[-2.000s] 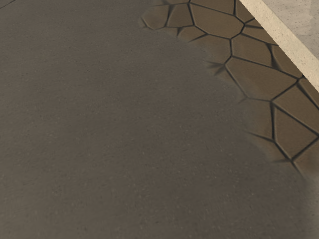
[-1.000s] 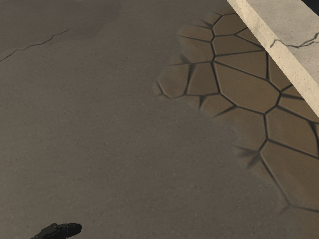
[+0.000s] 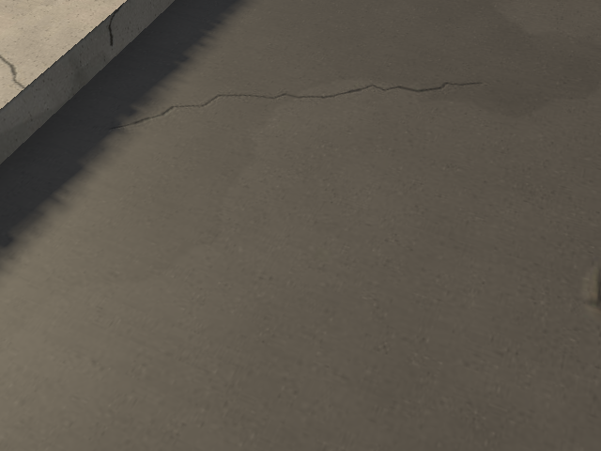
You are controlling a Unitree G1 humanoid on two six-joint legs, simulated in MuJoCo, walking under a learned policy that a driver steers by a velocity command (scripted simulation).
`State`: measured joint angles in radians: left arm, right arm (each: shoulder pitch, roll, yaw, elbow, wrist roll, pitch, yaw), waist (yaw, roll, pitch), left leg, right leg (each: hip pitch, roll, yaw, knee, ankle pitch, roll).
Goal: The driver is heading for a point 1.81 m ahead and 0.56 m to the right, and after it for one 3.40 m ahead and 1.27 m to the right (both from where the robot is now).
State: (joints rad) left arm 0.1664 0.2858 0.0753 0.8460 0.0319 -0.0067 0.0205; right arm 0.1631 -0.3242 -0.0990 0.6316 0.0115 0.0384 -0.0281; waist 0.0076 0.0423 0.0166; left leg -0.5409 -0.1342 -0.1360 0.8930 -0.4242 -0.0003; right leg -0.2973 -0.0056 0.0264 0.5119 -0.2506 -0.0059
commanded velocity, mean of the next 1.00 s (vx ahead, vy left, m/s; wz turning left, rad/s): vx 0.06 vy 0.00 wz -0.08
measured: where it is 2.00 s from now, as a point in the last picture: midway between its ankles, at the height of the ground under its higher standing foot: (420, 421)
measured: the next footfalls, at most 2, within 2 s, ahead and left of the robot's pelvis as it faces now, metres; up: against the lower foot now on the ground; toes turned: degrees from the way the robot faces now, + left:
left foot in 0.32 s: +0.02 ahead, +0.16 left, +0.00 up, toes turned +10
right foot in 0.76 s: +0.02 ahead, -0.08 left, +0.00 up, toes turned -6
